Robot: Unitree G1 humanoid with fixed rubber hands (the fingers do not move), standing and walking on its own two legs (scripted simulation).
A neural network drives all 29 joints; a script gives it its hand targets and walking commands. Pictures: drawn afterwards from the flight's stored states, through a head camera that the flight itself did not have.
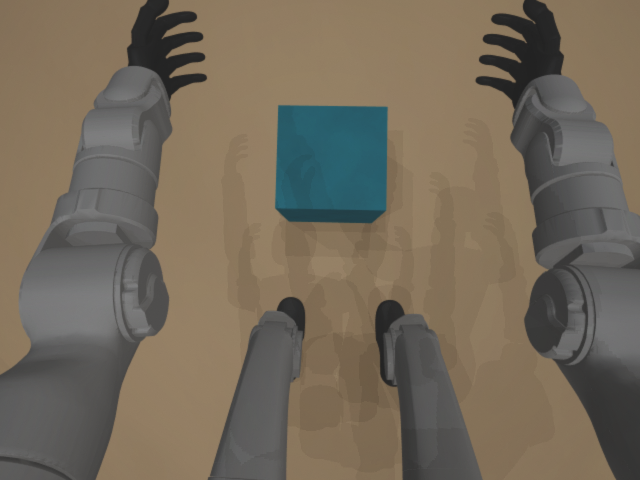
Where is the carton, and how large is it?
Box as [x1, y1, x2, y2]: [275, 105, 387, 222]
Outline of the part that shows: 278,105 275,208 289,221 371,222 385,210 387,107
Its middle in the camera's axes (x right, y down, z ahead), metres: +0.03 -0.14 +0.85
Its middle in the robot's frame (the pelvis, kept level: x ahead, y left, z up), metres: +0.54 +0.02 -0.52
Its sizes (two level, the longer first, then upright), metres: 0.210 0.200 0.250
